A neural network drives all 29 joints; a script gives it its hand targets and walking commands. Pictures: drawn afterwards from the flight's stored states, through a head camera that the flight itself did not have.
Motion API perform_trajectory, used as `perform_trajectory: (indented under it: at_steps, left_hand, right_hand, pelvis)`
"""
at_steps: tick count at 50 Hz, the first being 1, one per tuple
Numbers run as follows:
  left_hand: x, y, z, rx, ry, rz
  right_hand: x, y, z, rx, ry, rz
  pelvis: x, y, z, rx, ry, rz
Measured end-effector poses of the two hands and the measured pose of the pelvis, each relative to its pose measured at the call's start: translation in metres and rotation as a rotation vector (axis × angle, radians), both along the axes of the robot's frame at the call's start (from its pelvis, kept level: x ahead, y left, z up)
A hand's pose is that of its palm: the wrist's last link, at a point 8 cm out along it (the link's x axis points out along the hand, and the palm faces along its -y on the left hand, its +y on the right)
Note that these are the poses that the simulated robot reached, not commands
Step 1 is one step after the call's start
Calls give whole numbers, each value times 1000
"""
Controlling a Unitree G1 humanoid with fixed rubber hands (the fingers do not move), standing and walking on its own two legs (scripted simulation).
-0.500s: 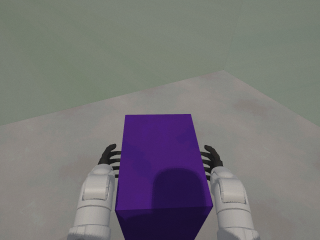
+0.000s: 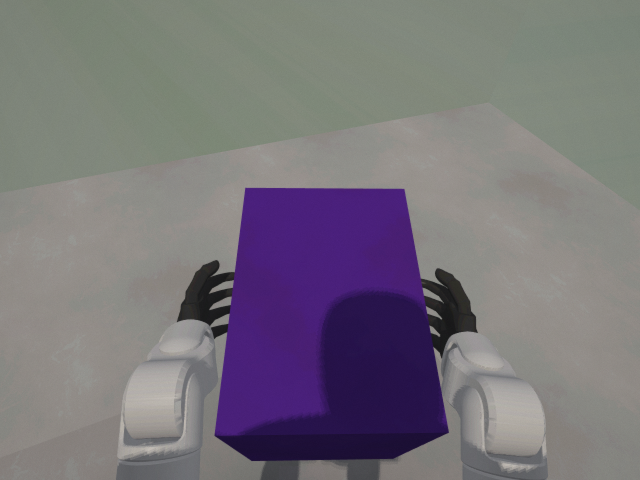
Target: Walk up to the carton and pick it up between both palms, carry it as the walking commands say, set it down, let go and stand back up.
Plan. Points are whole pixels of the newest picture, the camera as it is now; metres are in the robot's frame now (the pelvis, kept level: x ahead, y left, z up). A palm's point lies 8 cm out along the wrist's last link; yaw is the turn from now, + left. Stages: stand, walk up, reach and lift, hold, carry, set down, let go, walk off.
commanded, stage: carry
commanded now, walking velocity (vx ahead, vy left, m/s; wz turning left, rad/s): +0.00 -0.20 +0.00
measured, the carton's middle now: (323, 332) +0.31 +0.00 +0.02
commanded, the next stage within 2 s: none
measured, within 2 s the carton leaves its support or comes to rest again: neither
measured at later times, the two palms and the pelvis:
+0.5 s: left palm (262, 411) +0.18 +0.06 +0.09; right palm (550, 391) +0.20 -0.23 +0.10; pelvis -0.04 -0.11 +0.00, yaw +4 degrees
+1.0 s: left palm (417, 457) +0.14 -0.08 +0.09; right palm out of the picture +0.17 -0.37 +0.10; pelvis -0.08 -0.25 +0.01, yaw +6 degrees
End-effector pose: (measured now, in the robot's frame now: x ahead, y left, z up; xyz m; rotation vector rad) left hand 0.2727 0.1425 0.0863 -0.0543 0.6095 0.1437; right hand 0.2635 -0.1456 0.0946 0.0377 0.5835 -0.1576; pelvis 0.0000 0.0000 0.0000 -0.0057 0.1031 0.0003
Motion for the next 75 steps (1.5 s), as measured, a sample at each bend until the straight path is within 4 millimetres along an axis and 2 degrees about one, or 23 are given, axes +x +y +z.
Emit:
perform_trajectory:
  at_steps: [4, 8, 15, 19, 23, 29, 35, 39, 43, 50, 55, 63, 68, 72, 75]
  left_hand:
    - [-27, -4, -1, -5, 66, 50]
    - [-46, -22, 9, 5, 69, 74]
    - [-63, -62, 15, 21, 59, 64]
    - [-72, -72, 16, 13, 50, 75]
    - [-81, -76, 7, -11, 34, 98]
    - [-102, -101, 4, -22, 104, 119]
    - [-102, -146, 18, 6, 46, 120]
    - [-102, -183, 16, 34, 51, 100]
    - [-112, -206, 13, 34, 75, 98]
    - [-128, -223, 9, 1, 40, 134]
    - [-141, -238, 9, -17, 66, 161]
    - [-138, -274, 24, 16, 48, 140]
    - [-144, -287, 25, 3, 52, 157]
    - [-151, -297, 24, 21, 60, 181]
    - [-156, -302, 22, 31, 56, 242]
  right_hand:
    - [-15, -4, -3, 13, 66, 37]
    - [-30, -22, 0, 39, 71, 50]
    - [-45, -63, 6, 55, 61, 40]
    - [-51, -72, 9, 45, 51, 53]
    - [-55, -76, 7, 19, 37, 77]
    - [-70, -100, 4, 11, 107, 94]
    - [-72, -146, 9, 41, 50, 95]
    - [-75, -183, 3, 64, 54, 78]
    - [-84, -206, 2, 63, 79, 76]
    - [-90, -222, 6, 30, 44, 113]
    - [-97, -237, 8, 12, 71, 138]
    - [-100, -273, 14, 38, 52, 122]
    - [-100, -285, 21, 24, 56, 140]
    - [-98, -294, 17, 44, 65, 164]
    - [-87, -297, 10, 51, 62, 226]
  pelvis:
    - [-3, -15, 7, -12, 8, 1]
    - [-9, -37, 11, -26, 0, 18]
    - [-18, -73, 11, 2, -9, 51]
    - [-26, -86, 9, 3, -14, 62]
    - [-35, -97, 0, -6, -14, 77]
    - [-45, -127, 13, -6, -29, 81]
    - [-52, -172, 12, -18, -18, 84]
    - [-58, -202, 10, -7, -15, 83]
    - [-66, -224, 13, 15, -18, 94]
    - [-76, -252, 6, -11, -19, 110]
    - [-79, -272, 12, 20, -35, 104]
    - [-84, -303, 16, 22, -38, 127]
    - [-89, -320, 21, 23, -42, 150]
    - [-90, -336, 19, -7, -34, 215]
    - [-87, -354, 13, -11, -30, 258]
